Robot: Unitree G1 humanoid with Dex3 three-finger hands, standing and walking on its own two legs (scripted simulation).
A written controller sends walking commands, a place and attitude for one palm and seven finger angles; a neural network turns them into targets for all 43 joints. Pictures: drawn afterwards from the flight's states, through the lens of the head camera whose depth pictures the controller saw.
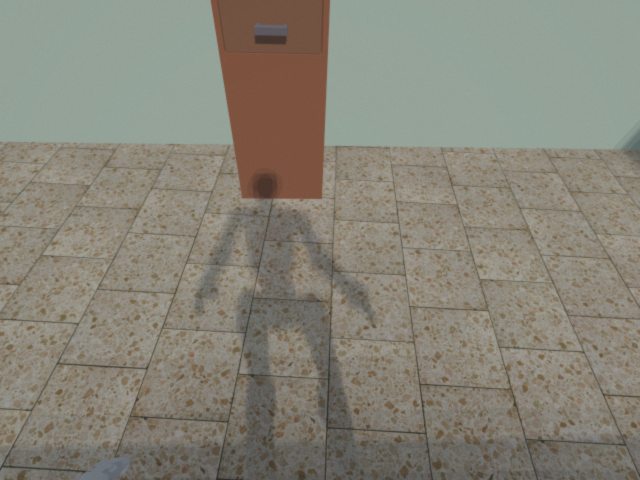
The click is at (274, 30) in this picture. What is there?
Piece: drawer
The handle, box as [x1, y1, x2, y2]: [254, 23, 286, 35]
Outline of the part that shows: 254,26 255,34 286,35 286,24 260,25 259,23 257,23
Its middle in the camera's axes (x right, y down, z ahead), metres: -0.17 -0.70 +1.28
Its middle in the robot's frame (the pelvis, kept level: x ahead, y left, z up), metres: +1.42 +0.23 +0.01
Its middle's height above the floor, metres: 0.78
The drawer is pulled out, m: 0.00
